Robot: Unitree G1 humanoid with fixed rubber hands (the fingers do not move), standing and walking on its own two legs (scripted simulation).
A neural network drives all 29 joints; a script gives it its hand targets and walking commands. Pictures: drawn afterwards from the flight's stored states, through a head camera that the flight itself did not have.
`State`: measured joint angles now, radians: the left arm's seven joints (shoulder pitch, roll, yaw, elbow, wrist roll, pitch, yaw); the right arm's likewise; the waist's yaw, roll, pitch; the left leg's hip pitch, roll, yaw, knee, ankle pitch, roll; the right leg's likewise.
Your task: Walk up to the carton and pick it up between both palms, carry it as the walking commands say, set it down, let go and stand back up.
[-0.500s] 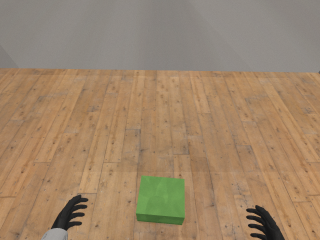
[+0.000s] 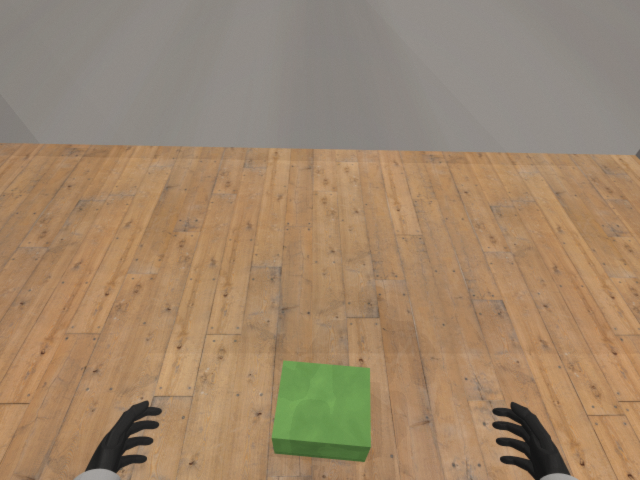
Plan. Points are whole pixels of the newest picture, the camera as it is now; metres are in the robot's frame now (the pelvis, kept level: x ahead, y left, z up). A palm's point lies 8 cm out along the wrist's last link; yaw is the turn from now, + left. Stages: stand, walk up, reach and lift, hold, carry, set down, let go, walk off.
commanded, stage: stand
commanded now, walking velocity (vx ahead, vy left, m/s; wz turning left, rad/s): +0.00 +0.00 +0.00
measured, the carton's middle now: (323, 410) +0.46 +0.02 -0.70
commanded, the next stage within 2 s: none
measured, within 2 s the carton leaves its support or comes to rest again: neither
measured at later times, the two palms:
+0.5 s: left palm (98, 479) +0.13 +0.29 -0.07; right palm (551, 478) +0.17 -0.25 -0.05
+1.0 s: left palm out of the picture +0.12 +0.30 -0.07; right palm out of the picture +0.16 -0.26 -0.06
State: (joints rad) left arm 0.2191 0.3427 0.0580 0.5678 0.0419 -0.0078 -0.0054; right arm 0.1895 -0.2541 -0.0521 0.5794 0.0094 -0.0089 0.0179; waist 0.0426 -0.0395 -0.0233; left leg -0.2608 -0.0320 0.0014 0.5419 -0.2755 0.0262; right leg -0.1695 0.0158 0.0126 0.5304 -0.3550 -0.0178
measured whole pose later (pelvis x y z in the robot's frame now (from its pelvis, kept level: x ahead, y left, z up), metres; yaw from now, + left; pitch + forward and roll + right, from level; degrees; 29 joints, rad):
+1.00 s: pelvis -0.01 +0.00 +0.00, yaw +0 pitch -2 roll +0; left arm 0.23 0.36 0.06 0.63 0.04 -0.03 0.00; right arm 0.18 -0.28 -0.05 0.64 0.01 -0.02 0.01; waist 0.04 -0.02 -0.01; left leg -0.24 -0.03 0.00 0.54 -0.26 0.03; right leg -0.15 0.02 0.01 0.53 -0.34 -0.02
